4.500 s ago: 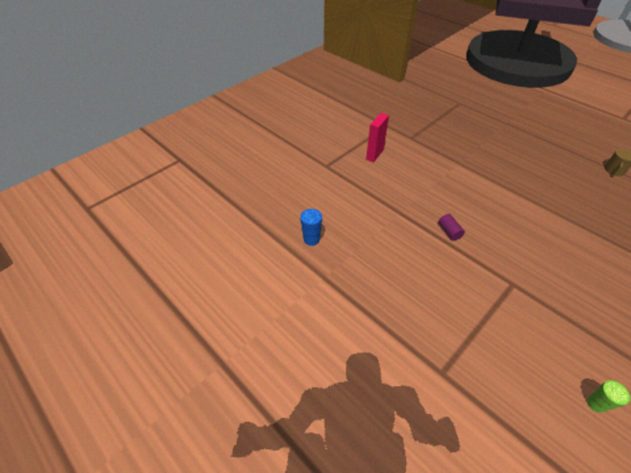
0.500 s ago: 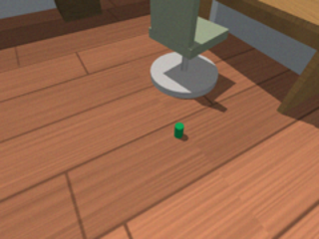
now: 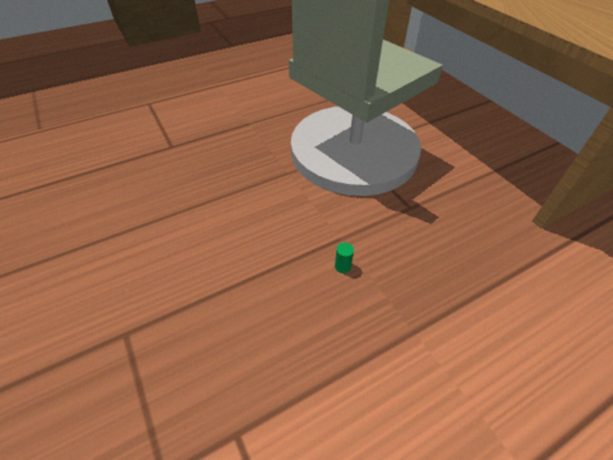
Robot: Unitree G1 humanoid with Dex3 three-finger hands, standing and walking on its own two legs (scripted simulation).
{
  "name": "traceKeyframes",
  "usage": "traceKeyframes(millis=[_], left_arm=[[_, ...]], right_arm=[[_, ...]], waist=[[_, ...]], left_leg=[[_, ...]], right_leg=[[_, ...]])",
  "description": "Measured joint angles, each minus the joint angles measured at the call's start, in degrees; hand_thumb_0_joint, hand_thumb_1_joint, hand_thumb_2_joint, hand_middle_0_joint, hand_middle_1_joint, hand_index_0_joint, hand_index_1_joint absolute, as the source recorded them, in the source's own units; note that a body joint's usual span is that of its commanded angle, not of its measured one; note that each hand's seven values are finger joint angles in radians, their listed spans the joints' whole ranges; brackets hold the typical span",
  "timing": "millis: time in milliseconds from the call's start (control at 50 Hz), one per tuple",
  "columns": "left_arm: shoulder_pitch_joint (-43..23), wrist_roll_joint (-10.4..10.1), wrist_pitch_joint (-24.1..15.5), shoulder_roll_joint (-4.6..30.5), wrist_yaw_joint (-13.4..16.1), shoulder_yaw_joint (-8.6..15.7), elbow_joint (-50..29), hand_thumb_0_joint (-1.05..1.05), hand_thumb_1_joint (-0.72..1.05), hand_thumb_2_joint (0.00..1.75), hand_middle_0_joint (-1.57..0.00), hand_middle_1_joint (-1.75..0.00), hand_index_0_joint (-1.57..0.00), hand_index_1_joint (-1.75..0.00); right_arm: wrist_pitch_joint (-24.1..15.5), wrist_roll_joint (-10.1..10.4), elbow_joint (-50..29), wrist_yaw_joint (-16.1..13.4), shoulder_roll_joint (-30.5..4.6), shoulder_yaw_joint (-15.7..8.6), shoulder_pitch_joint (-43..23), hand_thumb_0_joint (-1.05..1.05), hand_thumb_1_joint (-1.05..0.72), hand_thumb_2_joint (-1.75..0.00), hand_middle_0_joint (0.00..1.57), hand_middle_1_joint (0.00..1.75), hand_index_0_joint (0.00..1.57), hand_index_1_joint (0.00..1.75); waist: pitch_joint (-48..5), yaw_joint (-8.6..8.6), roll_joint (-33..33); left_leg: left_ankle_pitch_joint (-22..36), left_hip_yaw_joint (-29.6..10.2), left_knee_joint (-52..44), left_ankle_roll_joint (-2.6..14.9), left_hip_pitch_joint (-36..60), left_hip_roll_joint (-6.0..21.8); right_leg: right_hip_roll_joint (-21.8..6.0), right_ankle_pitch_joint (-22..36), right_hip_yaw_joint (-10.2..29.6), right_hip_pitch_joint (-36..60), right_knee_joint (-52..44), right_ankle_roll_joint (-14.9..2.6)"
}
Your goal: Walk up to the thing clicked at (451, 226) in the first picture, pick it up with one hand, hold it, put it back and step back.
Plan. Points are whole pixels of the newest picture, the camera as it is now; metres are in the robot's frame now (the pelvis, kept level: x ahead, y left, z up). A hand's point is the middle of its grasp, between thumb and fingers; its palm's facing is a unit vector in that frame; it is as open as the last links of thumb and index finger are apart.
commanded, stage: stand
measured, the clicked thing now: out of the picture -0.79 -0.92 -0.75
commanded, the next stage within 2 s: none
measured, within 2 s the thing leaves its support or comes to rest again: neither
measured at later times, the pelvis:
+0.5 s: pelvis -0.01 +0.00 +0.00, yaw -2 degrees
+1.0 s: pelvis +0.00 -0.01 +0.00, yaw -2 degrees
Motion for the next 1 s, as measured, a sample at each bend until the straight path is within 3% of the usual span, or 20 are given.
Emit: traceKeyframes(millis=[420, 1000], left_arm=[[0.7, 0.2, 0.1, -0.2, 0.1, -0.4, 1.9, 0.01, 0.9, 0.9, -0.21, -0.3, -0.2, -0.3], [1.2, 0.1, 0.0, -0.4, 0.1, -0.6, 1.0, 0.01, 0.9, 0.9, -0.21, -0.3, -0.2, -0.3]], right_arm=[[0.4, -0.1, 1.2, 0.3, 0.7, 0.0, -0.6, 0.01, -0.9, -0.9, 0.2, 0.3, 0.21, 0.3], [0.4, -0.1, 1.2, 0.2, 0.3, 0.2, 1.0, 0.01, -0.9, -0.9, 0.2, 0.3, 0.21, 0.3]], waist=[[0.2, 0.16, 0.3], [0.1, -0.39, 0.5]], left_leg=[[3.0, 1.7, -4.9, -0.37, 1.7, 0.7], [2.3, 2.1, -5.0, -1.13, 1.9, 1.8]], right_leg=[[0.5, 2.7, 1.7, 0.1, -3.0, -0.27], [1.6, 2.1, 2.1, -0.1, -2.8, -1.02]])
